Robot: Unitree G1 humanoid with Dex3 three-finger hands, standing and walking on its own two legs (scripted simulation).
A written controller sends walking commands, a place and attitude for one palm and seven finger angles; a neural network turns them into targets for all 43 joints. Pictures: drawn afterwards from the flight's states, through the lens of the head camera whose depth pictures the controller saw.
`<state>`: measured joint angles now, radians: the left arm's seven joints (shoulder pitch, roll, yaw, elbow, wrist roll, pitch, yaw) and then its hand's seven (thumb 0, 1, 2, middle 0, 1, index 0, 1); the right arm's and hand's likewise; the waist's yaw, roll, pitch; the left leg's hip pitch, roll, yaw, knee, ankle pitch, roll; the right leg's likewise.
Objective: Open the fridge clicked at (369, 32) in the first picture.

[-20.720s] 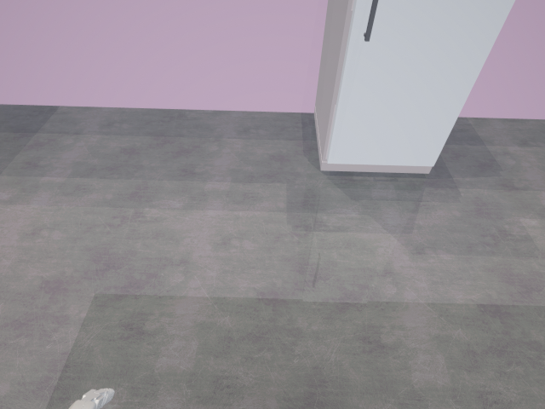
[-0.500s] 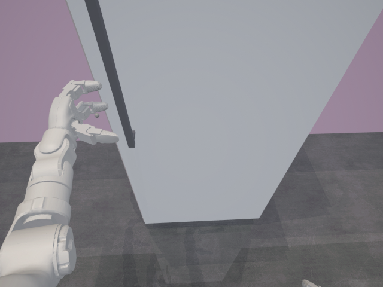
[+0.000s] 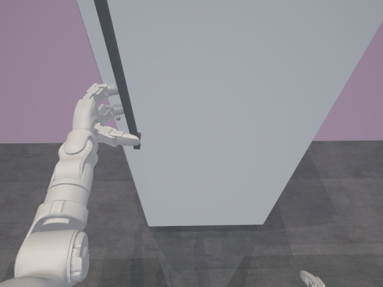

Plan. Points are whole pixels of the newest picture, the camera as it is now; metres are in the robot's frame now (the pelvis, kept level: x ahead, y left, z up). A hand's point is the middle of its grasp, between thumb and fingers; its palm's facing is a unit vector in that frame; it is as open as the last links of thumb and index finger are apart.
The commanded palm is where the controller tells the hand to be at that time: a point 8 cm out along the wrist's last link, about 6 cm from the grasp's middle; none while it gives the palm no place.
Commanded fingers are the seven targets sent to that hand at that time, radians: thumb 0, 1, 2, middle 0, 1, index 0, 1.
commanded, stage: feel for the door with the fingertips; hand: left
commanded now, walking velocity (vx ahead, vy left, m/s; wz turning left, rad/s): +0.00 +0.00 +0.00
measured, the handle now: (122, 76) +0.49 +0.16 +0.20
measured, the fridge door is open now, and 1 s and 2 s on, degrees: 0 0 0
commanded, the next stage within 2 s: slide the fingers in behind the handle in 0.42 s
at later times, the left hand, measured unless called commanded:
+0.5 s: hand (113, 110) +0.45 +0.18 +0.15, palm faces +0.08 -1.00 -0.01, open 13.7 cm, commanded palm +0.43 +0.24 +0.14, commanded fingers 0.00 -0.50 0.30 -0.30 -1.20 -0.30 -1.20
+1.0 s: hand (121, 116) +0.43 +0.16 +0.14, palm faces +0.04 -1.00 +0.01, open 14.0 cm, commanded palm +0.40 +0.22 +0.14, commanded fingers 0.00 -0.50 0.30 -0.30 -1.20 -0.30 -1.20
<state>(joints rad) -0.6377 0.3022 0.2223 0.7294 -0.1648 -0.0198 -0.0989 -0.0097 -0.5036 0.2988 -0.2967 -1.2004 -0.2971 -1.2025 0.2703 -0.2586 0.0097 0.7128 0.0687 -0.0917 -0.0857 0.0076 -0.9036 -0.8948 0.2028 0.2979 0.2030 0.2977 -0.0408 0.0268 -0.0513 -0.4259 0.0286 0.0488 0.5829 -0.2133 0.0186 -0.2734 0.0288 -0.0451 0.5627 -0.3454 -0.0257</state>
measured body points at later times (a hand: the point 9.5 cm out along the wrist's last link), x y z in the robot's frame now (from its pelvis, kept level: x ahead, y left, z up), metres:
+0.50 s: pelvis +0.00 -0.01 +0.00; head +0.02 -0.01 +0.45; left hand +0.44 +0.24 +0.15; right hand +0.06 -0.28 -0.12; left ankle +0.05 +0.11 -0.73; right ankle -0.03 -0.10 -0.73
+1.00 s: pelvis +0.00 +0.01 +0.00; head +0.00 +0.01 +0.45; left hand +0.42 +0.22 +0.15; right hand +0.09 -0.25 -0.11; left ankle +0.05 +0.11 -0.73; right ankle -0.03 -0.10 -0.73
